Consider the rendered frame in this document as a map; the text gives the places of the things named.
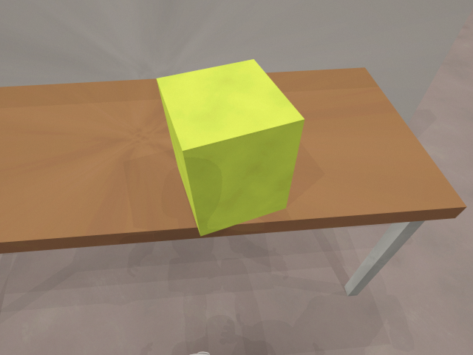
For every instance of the table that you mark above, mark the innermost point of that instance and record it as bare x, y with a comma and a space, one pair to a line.
92, 164

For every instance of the carton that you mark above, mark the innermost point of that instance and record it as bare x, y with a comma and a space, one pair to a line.
235, 137

